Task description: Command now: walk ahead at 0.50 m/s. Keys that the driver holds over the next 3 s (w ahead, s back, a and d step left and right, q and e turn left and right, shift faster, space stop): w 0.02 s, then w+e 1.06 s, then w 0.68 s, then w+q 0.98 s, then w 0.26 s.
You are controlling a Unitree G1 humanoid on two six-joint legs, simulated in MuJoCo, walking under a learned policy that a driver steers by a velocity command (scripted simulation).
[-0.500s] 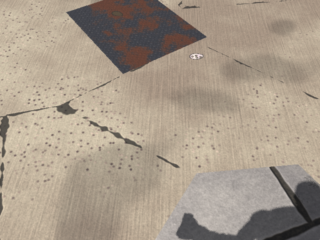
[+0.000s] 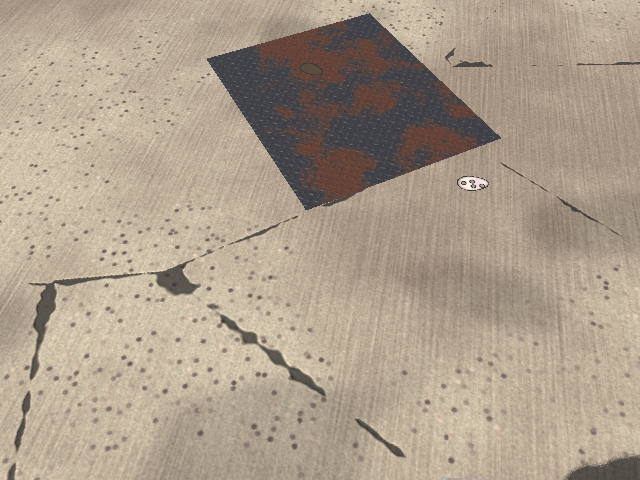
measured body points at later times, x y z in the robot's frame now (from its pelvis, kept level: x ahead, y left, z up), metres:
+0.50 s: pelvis +0.27 +0.05 +0.00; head +0.29 +0.05 +0.45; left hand +0.46 +0.29 -0.11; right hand +0.25 -0.23 -0.14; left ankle +0.23 +0.15 -0.75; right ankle +0.39 -0.15 -0.68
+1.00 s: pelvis +0.52 -0.08 +0.00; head +0.54 -0.11 +0.45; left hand +0.70 +0.15 -0.11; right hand +0.59 -0.41 -0.09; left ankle +0.76 +0.02 -0.68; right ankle +0.47 -0.13 -0.75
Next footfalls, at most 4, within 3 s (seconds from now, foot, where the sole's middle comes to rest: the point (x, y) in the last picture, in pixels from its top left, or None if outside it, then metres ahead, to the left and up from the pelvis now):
0.14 left None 0.27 0.15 -0.78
0.70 right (429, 478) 0.50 -0.14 -0.78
1.18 left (406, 328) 0.86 -0.10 -0.78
1.70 right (559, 317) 0.91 -0.47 -0.78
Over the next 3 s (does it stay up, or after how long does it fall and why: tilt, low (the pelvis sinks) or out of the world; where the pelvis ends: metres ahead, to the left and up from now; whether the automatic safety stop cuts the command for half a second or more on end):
stays up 1.49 -0.62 0.00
